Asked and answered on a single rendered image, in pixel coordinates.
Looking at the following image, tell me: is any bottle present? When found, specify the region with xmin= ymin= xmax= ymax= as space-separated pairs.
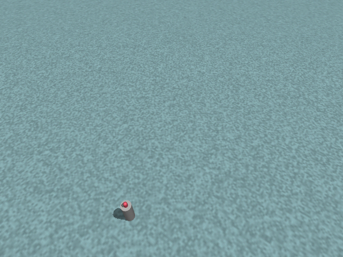
xmin=120 ymin=200 xmax=135 ymax=221

